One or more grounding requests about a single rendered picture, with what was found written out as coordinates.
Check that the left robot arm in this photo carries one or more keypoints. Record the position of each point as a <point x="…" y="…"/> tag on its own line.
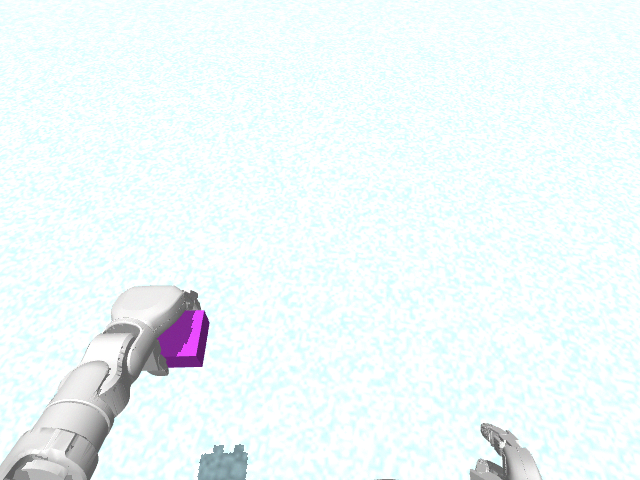
<point x="65" y="441"/>

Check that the small box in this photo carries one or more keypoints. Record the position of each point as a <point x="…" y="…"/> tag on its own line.
<point x="184" y="343"/>

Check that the right robot hand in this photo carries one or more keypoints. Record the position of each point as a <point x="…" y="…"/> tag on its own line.
<point x="518" y="463"/>

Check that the left robot hand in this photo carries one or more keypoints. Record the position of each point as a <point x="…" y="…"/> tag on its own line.
<point x="159" y="307"/>

